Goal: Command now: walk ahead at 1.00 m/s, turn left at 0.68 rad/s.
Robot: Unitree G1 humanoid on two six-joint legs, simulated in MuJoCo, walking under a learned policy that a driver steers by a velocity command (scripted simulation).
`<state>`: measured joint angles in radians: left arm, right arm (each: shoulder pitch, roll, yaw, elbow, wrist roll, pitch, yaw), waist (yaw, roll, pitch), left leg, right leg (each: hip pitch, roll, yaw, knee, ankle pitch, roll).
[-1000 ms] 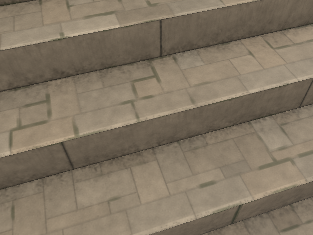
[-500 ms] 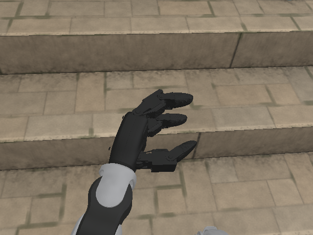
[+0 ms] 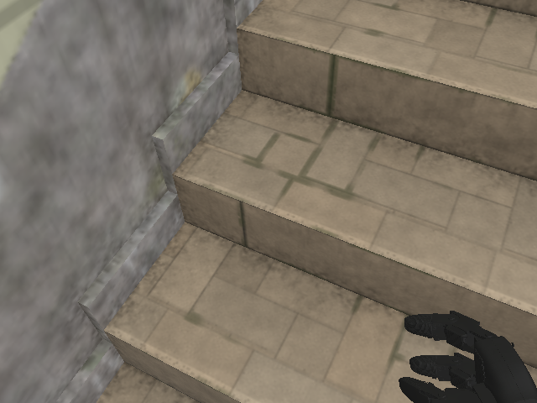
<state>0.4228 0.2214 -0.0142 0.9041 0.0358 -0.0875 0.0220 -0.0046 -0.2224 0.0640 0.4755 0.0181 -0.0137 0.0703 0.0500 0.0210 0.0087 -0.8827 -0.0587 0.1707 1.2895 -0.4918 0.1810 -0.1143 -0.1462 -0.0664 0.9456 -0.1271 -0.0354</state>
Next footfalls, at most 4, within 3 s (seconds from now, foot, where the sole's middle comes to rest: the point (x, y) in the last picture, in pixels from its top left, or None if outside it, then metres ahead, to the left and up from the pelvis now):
0.38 right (350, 391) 0.40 -0.08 -0.48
0.72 left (291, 168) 0.80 0.03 -0.31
1.22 right None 0.88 -0.50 -0.15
1.66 left None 1.15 -0.63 0.02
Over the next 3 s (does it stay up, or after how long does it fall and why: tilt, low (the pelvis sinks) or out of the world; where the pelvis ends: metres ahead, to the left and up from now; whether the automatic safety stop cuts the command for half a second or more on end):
stays up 1.96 -0.93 1.22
